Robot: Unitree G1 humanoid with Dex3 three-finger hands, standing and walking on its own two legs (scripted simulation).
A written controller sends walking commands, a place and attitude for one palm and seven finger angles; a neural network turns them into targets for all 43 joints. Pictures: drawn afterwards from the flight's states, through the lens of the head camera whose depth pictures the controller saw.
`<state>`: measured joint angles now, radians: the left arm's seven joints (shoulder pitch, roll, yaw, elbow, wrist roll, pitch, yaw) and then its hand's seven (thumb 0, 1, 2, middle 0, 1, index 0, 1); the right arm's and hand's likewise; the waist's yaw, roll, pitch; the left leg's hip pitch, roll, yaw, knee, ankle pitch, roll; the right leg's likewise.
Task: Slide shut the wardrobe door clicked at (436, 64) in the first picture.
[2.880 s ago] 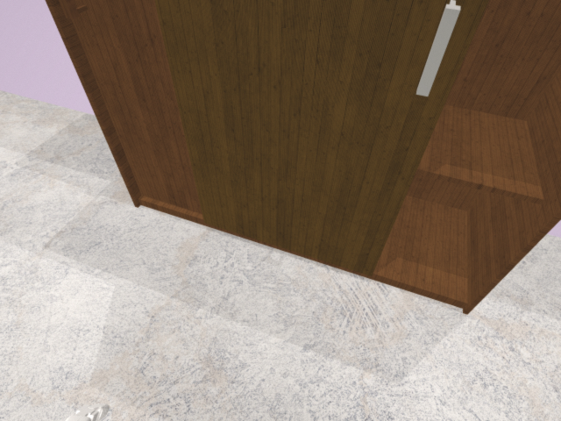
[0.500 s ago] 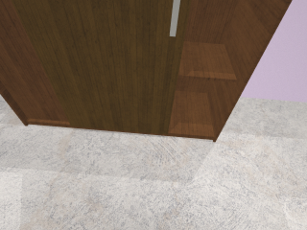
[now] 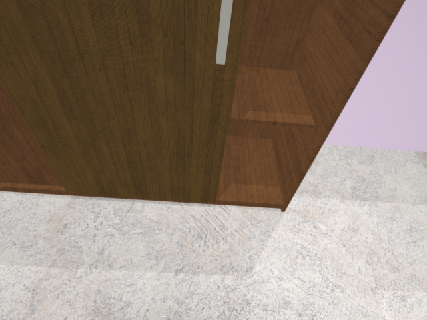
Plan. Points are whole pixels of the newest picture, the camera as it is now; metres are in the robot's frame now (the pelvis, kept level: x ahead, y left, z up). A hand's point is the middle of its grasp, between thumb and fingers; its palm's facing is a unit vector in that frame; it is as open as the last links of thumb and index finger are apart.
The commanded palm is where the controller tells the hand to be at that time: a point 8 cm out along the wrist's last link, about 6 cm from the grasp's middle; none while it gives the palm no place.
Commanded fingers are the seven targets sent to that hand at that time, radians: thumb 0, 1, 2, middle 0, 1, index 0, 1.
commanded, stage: take the last steps up to it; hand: left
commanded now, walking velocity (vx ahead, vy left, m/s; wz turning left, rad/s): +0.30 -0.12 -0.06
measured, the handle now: (223, 27) +0.76 +0.04 +0.20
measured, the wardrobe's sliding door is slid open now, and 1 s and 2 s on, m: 0.37 0.37 0.37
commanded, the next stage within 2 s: come to a stop and stand still in 0.54 s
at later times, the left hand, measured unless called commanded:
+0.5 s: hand (168, 268) +0.26 +0.11 -0.16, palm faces -0.02 -0.98 -0.21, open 7.4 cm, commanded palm none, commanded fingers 0.00 0.90 0.90 -0.20 -0.30 -0.20 -0.30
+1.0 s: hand (189, 267) +0.27 +0.07 -0.17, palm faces +0.10 -0.98 -0.16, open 7.4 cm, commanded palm none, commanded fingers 0.00 0.90 0.90 -0.20 -0.30 -0.20 -0.30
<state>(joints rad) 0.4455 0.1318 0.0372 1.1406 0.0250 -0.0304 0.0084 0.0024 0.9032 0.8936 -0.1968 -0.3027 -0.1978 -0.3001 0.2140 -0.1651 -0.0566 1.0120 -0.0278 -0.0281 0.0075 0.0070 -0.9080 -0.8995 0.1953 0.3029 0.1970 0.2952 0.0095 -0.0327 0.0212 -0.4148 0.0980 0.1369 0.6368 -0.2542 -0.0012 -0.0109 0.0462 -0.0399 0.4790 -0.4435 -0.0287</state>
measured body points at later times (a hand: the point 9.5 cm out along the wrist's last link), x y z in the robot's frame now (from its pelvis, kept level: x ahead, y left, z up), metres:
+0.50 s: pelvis +0.17 -0.07 +0.00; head +0.19 -0.09 +0.45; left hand +0.26 +0.16 -0.14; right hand +0.08 -0.27 -0.16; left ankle +0.09 +0.10 -0.72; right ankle +0.25 -0.19 -0.73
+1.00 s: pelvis +0.28 -0.10 +0.01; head +0.32 -0.08 +0.46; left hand +0.27 +0.12 -0.16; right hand +0.40 -0.31 -0.13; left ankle +0.34 +0.00 -0.72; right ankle +0.23 -0.20 -0.69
